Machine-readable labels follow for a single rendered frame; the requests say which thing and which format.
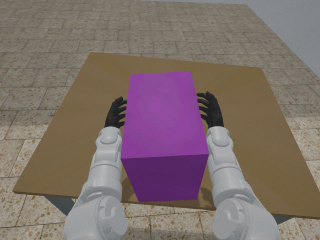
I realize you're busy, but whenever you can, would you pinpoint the robot left hand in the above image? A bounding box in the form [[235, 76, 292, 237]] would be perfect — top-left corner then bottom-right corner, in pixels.
[[104, 96, 127, 129]]

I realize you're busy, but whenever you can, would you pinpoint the table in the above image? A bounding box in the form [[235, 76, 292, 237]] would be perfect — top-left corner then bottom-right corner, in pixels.
[[12, 52, 320, 225]]

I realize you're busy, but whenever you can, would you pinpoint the left robot upper arm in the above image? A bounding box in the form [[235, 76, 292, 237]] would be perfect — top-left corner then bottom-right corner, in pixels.
[[64, 195, 128, 240]]

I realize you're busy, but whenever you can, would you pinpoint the right robot upper arm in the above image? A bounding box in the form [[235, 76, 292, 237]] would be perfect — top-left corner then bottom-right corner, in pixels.
[[212, 198, 279, 240]]

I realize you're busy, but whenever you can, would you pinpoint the robot right forearm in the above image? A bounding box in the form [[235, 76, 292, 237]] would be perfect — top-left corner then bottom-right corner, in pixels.
[[206, 126, 266, 210]]

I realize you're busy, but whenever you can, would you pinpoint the carton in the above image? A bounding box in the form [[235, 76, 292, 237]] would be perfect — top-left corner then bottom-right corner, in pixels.
[[120, 71, 209, 203]]

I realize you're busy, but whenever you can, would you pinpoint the robot left forearm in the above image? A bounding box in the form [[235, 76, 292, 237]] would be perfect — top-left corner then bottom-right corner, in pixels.
[[64, 126, 122, 236]]

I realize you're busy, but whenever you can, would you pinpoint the robot right hand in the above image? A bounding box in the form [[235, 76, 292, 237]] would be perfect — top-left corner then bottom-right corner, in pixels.
[[196, 91, 224, 129]]

